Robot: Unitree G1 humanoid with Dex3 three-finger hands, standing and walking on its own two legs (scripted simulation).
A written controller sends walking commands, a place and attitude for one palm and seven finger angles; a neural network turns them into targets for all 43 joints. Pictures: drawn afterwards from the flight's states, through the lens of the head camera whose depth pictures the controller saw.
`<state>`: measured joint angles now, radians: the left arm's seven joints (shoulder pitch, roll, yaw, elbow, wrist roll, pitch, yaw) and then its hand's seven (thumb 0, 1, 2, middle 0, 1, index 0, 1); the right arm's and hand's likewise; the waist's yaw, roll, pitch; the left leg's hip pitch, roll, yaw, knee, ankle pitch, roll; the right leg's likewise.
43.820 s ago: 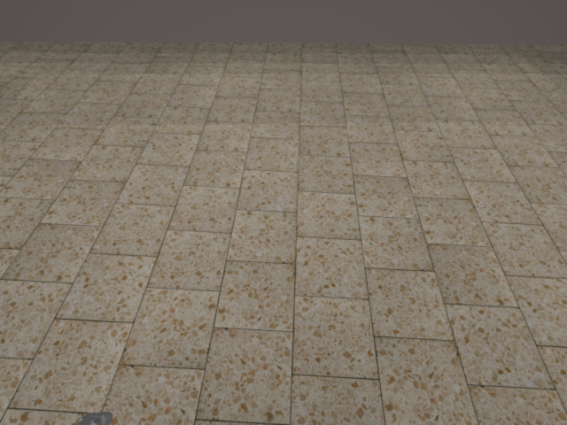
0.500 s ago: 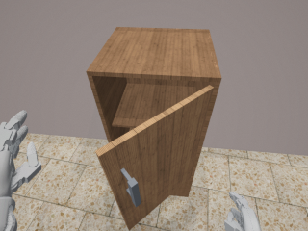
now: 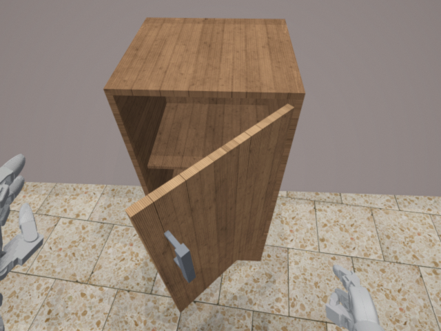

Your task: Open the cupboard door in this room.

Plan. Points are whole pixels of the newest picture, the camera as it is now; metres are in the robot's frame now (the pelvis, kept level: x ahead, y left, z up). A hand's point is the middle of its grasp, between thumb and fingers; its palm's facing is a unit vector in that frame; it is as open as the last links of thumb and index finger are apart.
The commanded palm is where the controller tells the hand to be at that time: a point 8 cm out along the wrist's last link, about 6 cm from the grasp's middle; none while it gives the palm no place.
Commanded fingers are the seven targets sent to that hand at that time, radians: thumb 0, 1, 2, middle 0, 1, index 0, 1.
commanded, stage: step back with the hand held close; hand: left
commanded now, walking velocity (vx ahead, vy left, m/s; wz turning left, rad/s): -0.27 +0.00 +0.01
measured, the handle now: (180, 257) +0.26 +0.11 -0.04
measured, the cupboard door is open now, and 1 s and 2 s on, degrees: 45 45 45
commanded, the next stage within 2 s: stop stepping back and stand still in 0.72 s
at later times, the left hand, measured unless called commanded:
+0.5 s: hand out of the picture +0.08 +0.29 +0.16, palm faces +0.46 -0.72 -0.52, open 7.4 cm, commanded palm +0.01 +0.33 +0.17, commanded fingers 0.00 0.90 0.90 -0.20 -0.30 -0.20 -0.30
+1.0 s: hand out of the picture -0.08 +0.30 +0.17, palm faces +0.55 -0.71 -0.44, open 7.4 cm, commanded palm -0.12 +0.34 +0.17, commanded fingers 0.00 0.90 0.90 -0.20 -0.30 -0.20 -0.30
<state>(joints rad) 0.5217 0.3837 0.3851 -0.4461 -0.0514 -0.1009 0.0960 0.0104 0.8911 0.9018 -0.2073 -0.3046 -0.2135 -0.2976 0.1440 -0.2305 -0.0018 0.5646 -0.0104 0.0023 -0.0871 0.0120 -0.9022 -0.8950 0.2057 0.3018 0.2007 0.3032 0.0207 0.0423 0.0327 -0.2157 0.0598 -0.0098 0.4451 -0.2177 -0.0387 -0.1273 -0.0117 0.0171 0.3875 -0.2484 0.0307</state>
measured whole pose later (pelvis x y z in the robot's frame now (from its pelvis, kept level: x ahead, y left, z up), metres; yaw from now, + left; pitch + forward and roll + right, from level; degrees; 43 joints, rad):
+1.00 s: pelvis -0.23 +0.03 -0.02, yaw +6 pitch -1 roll -1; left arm 0.55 0.40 0.43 -0.57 -0.04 -0.23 0.14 0.01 0.89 0.90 -0.21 -0.31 -0.22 -0.30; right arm 0.19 -0.19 -0.01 0.66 -0.01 -0.09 -0.05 0.01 -0.90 -0.89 0.21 0.30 0.20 0.30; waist 0.07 -0.01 0.01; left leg -0.55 0.01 0.03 0.92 -0.34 -0.03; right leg -0.28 0.00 0.05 0.65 -0.35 0.02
